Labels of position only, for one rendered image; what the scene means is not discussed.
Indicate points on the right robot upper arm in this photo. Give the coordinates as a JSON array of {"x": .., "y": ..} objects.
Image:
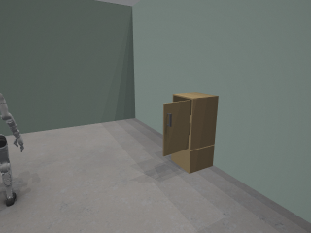
[{"x": 4, "y": 109}]

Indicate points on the robot right hand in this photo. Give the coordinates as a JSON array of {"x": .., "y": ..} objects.
[{"x": 20, "y": 141}]

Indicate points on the robot right foot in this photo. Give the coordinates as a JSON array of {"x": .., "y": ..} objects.
[{"x": 11, "y": 201}]

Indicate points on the cupboard door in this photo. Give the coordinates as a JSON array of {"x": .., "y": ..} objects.
[{"x": 176, "y": 137}]

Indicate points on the robot right shin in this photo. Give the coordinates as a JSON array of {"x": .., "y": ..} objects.
[{"x": 7, "y": 179}]

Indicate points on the handle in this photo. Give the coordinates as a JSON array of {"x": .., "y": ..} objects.
[{"x": 170, "y": 120}]

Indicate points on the robot right forearm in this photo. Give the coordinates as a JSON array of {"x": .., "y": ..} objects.
[{"x": 12, "y": 126}]

